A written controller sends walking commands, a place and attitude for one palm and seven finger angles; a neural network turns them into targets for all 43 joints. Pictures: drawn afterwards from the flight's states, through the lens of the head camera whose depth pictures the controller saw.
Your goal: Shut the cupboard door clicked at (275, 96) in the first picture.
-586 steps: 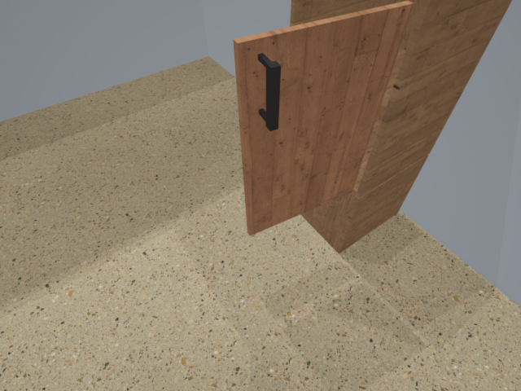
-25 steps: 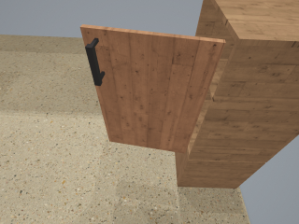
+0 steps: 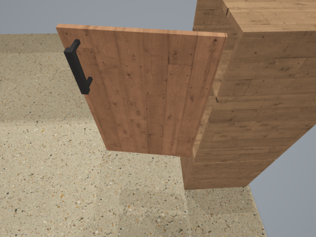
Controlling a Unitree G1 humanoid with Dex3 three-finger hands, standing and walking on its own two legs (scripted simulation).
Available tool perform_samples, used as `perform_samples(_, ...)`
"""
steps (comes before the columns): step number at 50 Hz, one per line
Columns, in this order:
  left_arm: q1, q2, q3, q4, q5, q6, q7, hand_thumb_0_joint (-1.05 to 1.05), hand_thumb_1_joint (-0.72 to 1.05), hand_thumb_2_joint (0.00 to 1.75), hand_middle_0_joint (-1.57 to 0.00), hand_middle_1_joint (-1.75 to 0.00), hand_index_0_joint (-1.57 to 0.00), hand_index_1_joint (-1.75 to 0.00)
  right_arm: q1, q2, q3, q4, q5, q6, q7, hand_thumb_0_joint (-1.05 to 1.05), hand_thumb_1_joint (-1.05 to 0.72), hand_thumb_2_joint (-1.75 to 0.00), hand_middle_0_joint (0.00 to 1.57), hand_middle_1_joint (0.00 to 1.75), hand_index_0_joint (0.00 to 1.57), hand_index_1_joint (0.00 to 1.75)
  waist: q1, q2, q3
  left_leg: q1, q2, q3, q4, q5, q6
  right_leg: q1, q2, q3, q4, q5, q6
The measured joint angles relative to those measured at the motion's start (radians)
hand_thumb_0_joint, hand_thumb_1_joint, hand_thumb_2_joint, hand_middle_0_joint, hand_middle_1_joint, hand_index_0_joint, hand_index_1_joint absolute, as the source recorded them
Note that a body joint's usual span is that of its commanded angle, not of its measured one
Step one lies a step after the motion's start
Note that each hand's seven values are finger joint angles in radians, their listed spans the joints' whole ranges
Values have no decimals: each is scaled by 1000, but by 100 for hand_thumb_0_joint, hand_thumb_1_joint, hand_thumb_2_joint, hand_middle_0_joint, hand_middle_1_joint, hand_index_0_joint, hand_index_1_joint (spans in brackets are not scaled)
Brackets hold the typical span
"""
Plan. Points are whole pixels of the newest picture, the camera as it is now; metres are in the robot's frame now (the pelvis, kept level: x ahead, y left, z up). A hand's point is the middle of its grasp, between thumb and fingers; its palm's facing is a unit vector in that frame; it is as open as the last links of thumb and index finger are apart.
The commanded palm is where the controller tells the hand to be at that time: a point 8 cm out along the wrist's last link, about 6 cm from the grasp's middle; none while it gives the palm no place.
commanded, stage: come to a stop and stand still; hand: left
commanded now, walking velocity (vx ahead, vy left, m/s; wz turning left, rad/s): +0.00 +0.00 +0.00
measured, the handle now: (81, 68) +0.48 +0.23 +0.16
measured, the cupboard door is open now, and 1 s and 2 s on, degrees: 82 82 82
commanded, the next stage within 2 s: look again from close up in 0.58 s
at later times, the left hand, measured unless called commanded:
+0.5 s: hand out of the picture -0.06 +0.15 -0.17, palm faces +0.04 -0.98 -0.19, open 7.3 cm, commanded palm none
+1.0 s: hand out of the picture +0.00 +0.20 -0.17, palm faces +0.07 -0.96 -0.26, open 7.4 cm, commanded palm none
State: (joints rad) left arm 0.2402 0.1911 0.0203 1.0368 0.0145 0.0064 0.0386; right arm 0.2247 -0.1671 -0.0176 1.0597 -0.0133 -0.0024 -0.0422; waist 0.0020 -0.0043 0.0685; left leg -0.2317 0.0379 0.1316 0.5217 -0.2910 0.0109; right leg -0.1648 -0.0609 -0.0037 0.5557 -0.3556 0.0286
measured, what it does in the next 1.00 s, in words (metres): stands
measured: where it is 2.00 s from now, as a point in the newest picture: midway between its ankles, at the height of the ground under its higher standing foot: outside the picture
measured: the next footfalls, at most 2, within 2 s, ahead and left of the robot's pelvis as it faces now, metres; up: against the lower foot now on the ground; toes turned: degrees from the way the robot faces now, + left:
right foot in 1.94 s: +0.08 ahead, -0.06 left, +0.00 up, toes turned +3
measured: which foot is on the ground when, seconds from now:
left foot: down 0.00-1.00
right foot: down 0.00-1.00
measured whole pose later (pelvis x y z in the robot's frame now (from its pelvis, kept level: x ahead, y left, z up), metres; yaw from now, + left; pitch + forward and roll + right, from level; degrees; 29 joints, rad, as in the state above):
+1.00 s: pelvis -0.04 +0.00 +0.00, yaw +2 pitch -2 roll +0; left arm 0.27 0.21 0.01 1.00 0.02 -0.01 0.04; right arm 0.21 -0.18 -0.03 1.01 -0.02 -0.01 -0.02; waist 0.00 0.01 0.01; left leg -0.28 0.04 0.09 0.58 -0.26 0.01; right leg -0.17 -0.06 -0.05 0.55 -0.35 0.04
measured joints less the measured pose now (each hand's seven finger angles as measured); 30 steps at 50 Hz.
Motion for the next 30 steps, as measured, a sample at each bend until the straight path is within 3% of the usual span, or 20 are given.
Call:
perform_samples(8, -34, 0, -7, -19, 4, -5, -4, 1, 91, 90, -20, -30, -20, -30, -20, -4, -2, -2, -3, 6, 14, 1, -92, -89, 20, 30, 20, 29, -9, -2, -25, -8, 14, -9, -5, 31, -20, 5, 13, -11, -20, -6, -7)
perform_samples(15, -5, -9, -20, 0, 4, -7, -11, 1, 92, 90, -20, -30, -20, -30, -6, -4, 3, 16, -3, 14, 26, 1, -92, -89, 20, 30, 20, 29, -1, -2, -51, 15, 25, -25, -51, 73, -33, 30, 29, -27, -62, 27, -22)
perform_samples(30, 109, -22, -30, 75, -2, -12, -20, 1, 91, 90, -20, -30, -20, -30, 58, 10, 14, 69, 1, 7, 27, 1, -91, -89, 20, 30, 19, 29, 14, -16, -26, 7, 32, -38, -94, 111, -35, 36, 41, -41, -126, 74, -27)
